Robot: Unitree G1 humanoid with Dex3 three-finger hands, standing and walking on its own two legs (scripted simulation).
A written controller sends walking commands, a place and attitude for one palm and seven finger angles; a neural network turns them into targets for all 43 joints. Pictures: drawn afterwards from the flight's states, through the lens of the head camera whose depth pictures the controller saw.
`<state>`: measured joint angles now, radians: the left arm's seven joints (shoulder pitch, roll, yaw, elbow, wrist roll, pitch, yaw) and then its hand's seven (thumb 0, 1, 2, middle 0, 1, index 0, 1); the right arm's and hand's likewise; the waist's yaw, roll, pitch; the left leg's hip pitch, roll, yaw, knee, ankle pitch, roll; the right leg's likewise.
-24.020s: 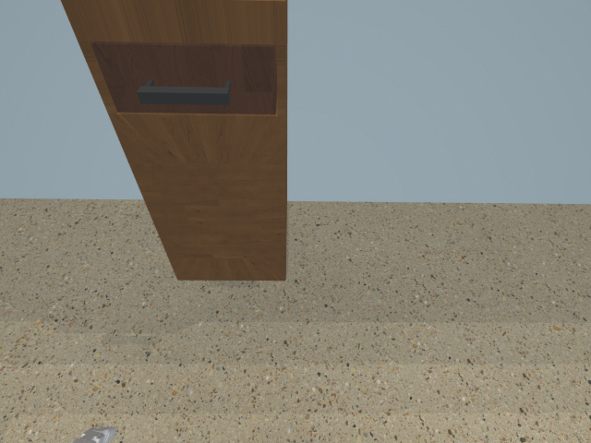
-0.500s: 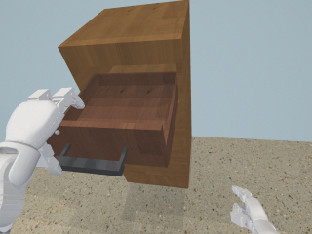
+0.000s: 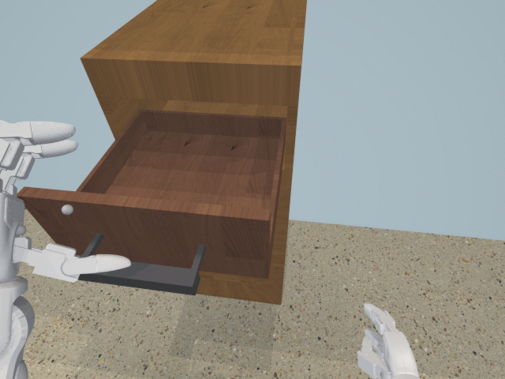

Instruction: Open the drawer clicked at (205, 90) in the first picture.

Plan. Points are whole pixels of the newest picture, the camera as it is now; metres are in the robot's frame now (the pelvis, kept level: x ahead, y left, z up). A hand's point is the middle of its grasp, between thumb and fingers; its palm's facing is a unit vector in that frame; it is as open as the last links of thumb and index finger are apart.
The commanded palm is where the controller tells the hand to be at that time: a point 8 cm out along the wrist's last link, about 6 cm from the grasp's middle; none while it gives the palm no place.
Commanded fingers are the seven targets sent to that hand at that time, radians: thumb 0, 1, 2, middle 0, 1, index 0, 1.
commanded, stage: draw the hand back to the body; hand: left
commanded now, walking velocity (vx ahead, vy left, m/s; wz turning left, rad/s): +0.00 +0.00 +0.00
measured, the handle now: (141, 260) +0.26 +0.22 +0.07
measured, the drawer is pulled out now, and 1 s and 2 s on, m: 0.29 0.29 0.29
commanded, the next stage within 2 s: step back with the hand held close in 0.78 s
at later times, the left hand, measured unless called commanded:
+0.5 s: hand (40, 196) +0.21 +0.25 +0.25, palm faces +0.50 -0.78 -0.36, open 9.4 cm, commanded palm +0.16 +0.29 +0.26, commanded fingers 0.00 0.80 0.86 -0.21 -0.37 -0.21 -0.37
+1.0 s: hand (40, 202) +0.20 +0.24 +0.26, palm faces +0.51 -0.76 -0.39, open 7.4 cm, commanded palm +0.14 +0.29 +0.26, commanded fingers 0.00 0.90 0.90 -0.20 -0.30 -0.20 -0.30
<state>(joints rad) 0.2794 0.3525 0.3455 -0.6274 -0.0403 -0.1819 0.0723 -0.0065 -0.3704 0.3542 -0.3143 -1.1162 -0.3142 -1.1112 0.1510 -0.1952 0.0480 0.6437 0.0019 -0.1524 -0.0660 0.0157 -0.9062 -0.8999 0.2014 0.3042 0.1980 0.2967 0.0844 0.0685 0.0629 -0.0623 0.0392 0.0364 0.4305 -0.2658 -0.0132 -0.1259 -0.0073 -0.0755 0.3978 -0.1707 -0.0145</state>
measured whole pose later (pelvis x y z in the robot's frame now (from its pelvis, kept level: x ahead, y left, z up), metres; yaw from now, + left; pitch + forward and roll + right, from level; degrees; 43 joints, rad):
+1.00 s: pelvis +0.01 +0.01 +0.00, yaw +0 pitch -2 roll -1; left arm 0.37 0.39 0.48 -0.64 -0.07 -0.18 0.10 0.01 0.88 0.89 -0.21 -0.31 -0.21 -0.30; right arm 0.16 -0.22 0.02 0.61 0.01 -0.09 -0.05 0.02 -0.90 -0.90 0.20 0.30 0.20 0.30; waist 0.04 0.06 0.00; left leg -0.15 0.05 0.03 0.48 -0.29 -0.01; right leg -0.19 0.00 -0.08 0.40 -0.17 -0.01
